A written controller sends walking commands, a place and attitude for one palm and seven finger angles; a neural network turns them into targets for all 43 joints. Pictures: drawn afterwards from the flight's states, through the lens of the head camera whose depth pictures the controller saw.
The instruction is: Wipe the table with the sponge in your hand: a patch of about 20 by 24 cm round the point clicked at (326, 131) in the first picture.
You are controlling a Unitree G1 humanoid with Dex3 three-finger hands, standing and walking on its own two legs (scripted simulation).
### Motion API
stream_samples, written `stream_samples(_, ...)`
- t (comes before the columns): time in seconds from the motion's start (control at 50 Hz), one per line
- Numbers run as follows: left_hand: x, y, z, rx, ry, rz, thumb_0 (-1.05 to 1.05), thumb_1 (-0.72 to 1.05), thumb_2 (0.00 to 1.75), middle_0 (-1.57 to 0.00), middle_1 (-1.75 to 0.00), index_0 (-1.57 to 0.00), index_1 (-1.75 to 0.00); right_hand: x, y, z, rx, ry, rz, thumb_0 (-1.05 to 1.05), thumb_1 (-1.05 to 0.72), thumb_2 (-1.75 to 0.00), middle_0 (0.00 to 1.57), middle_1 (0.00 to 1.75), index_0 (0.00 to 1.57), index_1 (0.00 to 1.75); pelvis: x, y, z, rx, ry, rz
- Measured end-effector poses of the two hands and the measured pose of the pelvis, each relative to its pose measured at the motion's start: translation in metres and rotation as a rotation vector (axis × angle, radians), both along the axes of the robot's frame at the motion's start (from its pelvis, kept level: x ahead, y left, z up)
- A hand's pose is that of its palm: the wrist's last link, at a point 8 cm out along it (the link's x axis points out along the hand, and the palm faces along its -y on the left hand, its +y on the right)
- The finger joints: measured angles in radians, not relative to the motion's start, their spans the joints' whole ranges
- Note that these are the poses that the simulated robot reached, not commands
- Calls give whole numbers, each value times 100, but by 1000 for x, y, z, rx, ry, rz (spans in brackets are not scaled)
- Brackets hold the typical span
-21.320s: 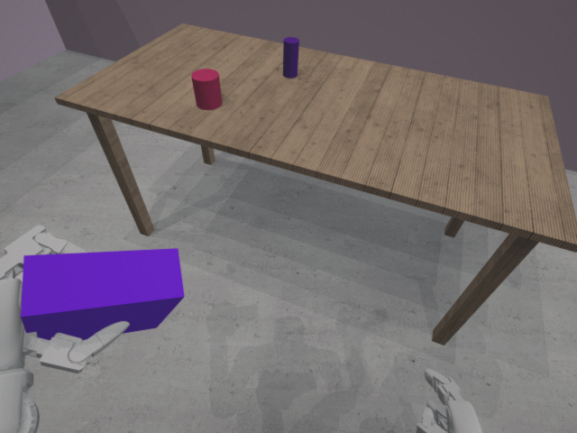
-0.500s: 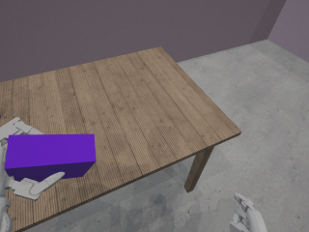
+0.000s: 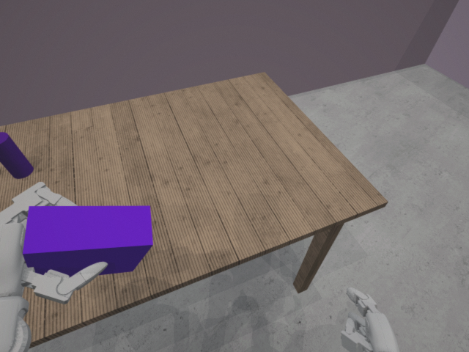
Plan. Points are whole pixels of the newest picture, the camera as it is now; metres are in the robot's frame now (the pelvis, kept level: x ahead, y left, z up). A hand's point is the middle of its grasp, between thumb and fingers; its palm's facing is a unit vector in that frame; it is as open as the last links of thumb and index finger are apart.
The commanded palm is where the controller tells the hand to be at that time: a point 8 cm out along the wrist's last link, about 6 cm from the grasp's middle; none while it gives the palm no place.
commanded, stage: come to a stop and stand still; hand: left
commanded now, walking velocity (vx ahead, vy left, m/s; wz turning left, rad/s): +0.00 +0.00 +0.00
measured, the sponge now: (108, 243) +0.23 +0.20 +0.12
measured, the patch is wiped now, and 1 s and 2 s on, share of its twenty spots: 0.00 0.00 0.00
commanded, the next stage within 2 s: look again from close up in 0.68 s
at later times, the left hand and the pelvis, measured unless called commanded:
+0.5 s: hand (16, 227) +0.23 +0.32 +0.15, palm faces +0.34 -0.85 -0.40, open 9.6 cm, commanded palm +0.17 +0.35 +0.17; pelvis +0.01 +0.07 +0.00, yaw -1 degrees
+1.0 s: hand (4, 188) +0.25 +0.31 +0.21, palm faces +0.45 -0.79 -0.42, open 9.6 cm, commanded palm +0.17 +0.32 +0.17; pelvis +0.02 +0.04 +0.00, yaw +1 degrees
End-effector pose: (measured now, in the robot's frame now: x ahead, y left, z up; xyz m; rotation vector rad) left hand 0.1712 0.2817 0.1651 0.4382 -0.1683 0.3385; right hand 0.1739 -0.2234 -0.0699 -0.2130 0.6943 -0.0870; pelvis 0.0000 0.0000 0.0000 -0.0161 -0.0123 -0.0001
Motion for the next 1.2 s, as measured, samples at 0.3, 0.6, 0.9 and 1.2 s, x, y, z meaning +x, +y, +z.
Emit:
stream_samples(0.3,9,53,1,13,-33,-37,-1,-45,102,-78,-136,-78,-135,-13,51,7,-28,-5,-10,2,-91,-90,20,30,20,29,3,51,2,1,3,-6)
stream_samples(0.6,20,75,1,35,-24,-43,-1,-45,102,-78,-136,-78,-135,-3,84,-1,-3,19,16,1,-91,-90,21,30,20,30,11,75,1,11,7,-8)
stream_samples(0.9,34,90,64,276,-262,29,-1,-45,102,-78,-136,-79,-135,9,63,-3,-27,25,129,1,-91,-90,21,30,20,29,10,45,-5,16,35,38)
stream_samples(1.2,16,49,-12,53,2,-19,-1,-45,102,-78,-136,-78,-136,0,6,-1,-82,67,55,1,-91,-90,20,30,20,29,15,28,-5,12,49,41)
